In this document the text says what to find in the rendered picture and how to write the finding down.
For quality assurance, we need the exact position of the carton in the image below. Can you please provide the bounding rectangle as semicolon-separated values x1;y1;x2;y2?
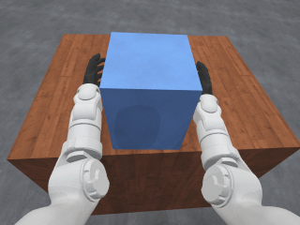
99;32;203;150

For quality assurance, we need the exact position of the robot right forearm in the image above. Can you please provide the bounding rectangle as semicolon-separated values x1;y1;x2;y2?
193;94;251;172

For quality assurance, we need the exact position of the robot left forearm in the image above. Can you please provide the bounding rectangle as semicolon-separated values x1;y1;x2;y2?
48;83;103;195

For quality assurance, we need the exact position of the right robot upper arm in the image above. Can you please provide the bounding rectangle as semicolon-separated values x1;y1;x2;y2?
201;163;300;225

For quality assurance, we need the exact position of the pedestal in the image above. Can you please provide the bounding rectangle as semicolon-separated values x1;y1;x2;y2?
7;34;300;216

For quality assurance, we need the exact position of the robot left hand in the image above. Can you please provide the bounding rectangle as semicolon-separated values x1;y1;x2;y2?
82;53;106;87

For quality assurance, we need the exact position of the left robot upper arm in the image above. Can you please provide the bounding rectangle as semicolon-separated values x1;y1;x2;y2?
14;157;110;225

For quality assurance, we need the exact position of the robot right hand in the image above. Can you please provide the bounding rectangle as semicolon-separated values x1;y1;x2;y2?
195;61;213;96

